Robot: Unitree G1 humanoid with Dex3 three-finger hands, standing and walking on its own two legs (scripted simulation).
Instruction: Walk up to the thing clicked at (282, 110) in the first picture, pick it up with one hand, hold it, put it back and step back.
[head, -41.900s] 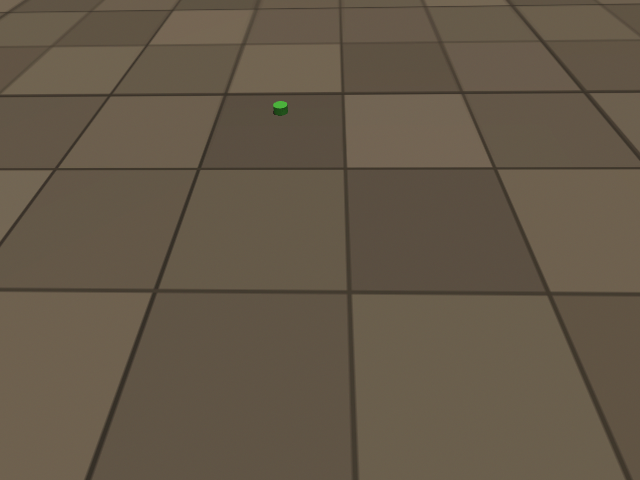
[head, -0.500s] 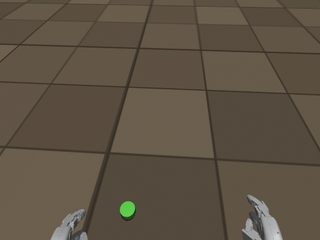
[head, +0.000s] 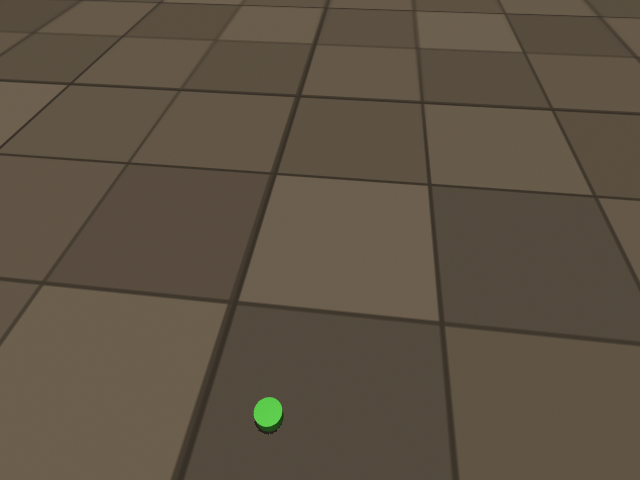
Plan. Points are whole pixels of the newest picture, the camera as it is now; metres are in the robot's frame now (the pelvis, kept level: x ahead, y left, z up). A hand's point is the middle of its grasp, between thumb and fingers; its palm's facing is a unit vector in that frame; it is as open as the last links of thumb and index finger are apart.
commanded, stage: stand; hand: left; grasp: from above
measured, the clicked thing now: (268, 414) +0.44 +0.18 -0.74
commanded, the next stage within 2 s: none
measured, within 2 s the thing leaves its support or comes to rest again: neither
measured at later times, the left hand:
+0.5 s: hand out of the picture +0.04 +0.24 -0.15, palm faces +0.02 -0.94 -0.34, open 7.4 cm
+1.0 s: hand out of the picture +0.06 +0.23 -0.15, palm faces -0.01 -0.95 -0.33, open 7.4 cm
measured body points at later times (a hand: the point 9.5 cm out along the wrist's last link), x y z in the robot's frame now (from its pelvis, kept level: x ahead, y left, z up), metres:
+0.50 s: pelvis -0.01 +0.00 +0.01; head -0.02 -0.01 +0.46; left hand +0.03 +0.29 -0.12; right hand +0.05 -0.29 -0.13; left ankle +0.02 +0.11 -0.73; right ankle -0.01 -0.13 -0.73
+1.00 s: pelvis +0.00 -0.01 +0.02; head +0.01 -0.01 +0.46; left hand +0.06 +0.28 -0.12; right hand +0.05 -0.30 -0.13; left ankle +0.02 +0.11 -0.73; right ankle -0.01 -0.13 -0.73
